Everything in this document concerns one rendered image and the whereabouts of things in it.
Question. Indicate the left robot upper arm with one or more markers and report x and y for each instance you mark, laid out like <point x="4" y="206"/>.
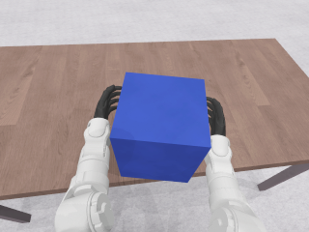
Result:
<point x="89" y="212"/>

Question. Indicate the robot right forearm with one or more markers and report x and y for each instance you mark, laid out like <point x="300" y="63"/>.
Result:
<point x="222" y="181"/>

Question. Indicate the left robot hand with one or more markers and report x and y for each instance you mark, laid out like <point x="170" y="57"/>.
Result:
<point x="104" y="107"/>

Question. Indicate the robot left forearm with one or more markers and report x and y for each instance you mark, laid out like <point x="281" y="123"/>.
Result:
<point x="93" y="165"/>

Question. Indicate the table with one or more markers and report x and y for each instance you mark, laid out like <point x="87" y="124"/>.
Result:
<point x="49" y="93"/>

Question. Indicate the right robot hand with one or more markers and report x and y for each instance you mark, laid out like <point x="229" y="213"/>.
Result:
<point x="216" y="119"/>

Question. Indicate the right robot upper arm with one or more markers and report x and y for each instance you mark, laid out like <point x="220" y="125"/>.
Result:
<point x="227" y="219"/>

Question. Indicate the carton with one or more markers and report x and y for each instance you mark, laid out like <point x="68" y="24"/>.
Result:
<point x="161" y="128"/>

